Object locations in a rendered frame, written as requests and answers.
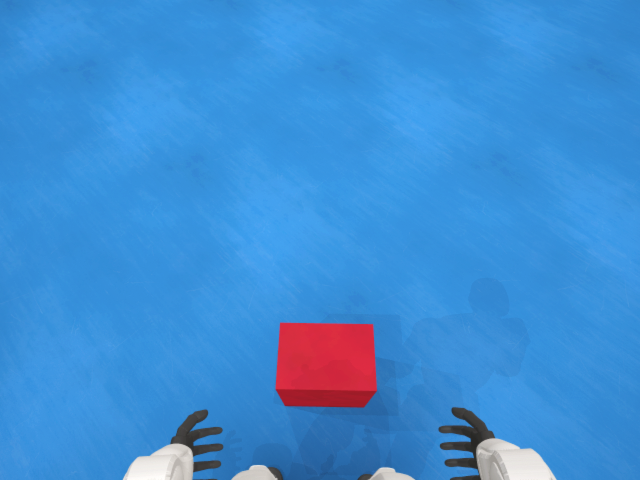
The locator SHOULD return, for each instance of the left robot hand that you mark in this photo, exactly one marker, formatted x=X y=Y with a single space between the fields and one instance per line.
x=186 y=437

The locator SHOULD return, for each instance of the carton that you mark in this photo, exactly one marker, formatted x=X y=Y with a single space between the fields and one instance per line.
x=326 y=364

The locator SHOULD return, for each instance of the right robot hand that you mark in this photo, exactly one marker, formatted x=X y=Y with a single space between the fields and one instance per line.
x=478 y=433

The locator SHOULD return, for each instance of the robot right forearm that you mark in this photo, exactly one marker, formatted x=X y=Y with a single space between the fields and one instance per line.
x=501 y=460

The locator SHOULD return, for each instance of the robot left forearm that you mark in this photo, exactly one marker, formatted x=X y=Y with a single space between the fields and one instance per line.
x=172 y=462

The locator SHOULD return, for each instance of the robot left shin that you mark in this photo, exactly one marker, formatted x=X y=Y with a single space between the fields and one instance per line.
x=260 y=467

